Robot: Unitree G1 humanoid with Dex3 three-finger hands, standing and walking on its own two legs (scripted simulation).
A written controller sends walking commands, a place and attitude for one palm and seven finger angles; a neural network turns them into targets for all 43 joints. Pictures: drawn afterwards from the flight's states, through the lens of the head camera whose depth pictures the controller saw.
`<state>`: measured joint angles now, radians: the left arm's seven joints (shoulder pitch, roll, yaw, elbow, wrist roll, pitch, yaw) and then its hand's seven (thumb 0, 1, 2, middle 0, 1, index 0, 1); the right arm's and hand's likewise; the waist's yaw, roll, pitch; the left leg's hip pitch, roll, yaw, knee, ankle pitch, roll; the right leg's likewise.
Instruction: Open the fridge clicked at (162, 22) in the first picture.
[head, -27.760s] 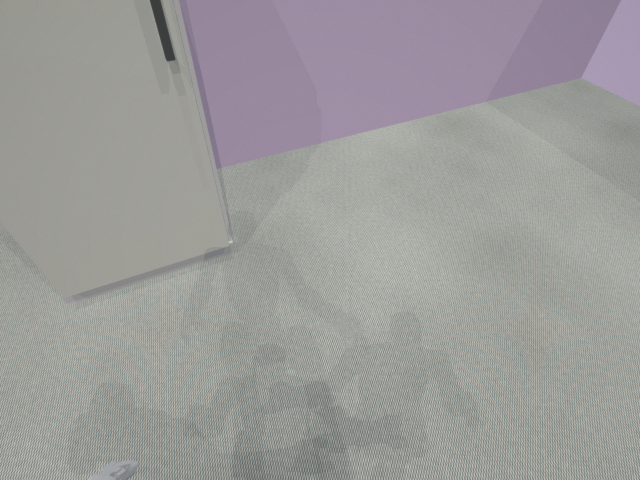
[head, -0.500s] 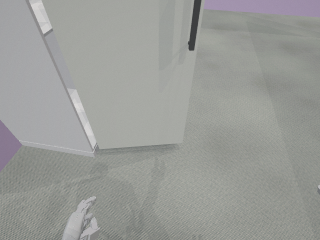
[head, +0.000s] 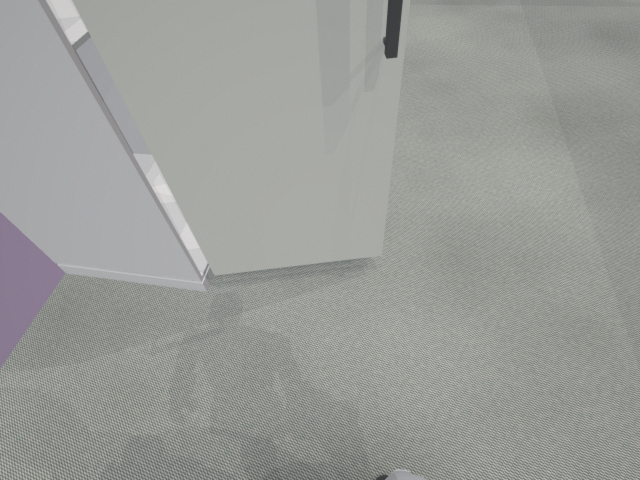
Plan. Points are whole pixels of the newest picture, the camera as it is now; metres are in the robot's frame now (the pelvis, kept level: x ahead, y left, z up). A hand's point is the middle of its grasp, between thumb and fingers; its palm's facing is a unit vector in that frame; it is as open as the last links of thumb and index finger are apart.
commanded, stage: let the arm hang, fingers relaxed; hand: right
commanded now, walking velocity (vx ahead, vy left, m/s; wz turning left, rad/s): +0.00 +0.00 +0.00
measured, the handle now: out of the picture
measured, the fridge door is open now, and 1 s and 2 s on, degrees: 74 74 74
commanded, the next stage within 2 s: look to check the result in 0.74 s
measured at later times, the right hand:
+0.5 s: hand out of the picture +0.09 -0.26 -0.14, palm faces -0.05 +0.94 -0.34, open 7.4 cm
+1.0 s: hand out of the picture +0.12 -0.23 -0.14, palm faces -0.08 +0.95 -0.31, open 7.4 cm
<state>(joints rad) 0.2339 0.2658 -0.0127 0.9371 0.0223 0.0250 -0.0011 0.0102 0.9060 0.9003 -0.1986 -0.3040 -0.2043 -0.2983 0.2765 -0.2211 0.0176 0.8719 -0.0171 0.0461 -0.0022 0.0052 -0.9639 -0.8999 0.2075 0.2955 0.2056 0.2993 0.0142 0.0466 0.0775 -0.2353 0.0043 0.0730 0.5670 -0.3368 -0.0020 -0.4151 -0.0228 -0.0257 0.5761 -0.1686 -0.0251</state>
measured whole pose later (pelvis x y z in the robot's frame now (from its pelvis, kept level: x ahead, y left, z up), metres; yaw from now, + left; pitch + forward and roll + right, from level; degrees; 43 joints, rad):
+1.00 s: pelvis +0.04 +0.00 +0.02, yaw +2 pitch -1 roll +0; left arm 0.11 0.33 0.00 1.12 0.01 0.00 0.01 0.01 0.90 0.90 -0.20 -0.30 -0.21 -0.30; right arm 0.12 -0.32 0.00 1.12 -0.01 -0.01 0.01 0.00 -0.91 -0.90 0.20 0.29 0.20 0.30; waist 0.01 0.00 0.05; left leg -0.04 0.01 0.03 0.31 -0.26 0.00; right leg -0.21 -0.01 -0.07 0.35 -0.13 -0.01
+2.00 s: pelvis +0.06 +0.03 +0.02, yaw +3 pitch -1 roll +0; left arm 0.11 0.31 0.00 1.13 0.01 0.01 0.02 0.01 0.90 0.90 -0.20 -0.30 -0.21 -0.30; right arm 0.13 -0.31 0.00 1.12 -0.01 -0.01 -0.01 0.00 -0.91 -0.90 0.20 0.29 0.20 0.30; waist 0.01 0.00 0.05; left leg 0.00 -0.02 0.02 0.29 -0.27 0.03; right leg -0.18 -0.05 -0.07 0.35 -0.15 0.02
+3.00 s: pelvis +0.05 +0.02 +0.02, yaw +3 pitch -1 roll +0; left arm 0.11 0.32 0.00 1.13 0.01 0.00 0.02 0.01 0.90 0.90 -0.20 -0.30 -0.21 -0.30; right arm 0.13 -0.32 0.00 1.12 -0.01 -0.01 0.00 0.01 -0.91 -0.90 0.20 0.29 0.20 0.30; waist 0.01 0.00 0.05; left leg 0.00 -0.01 0.02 0.28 -0.25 0.02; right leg -0.17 -0.03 -0.08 0.32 -0.13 0.01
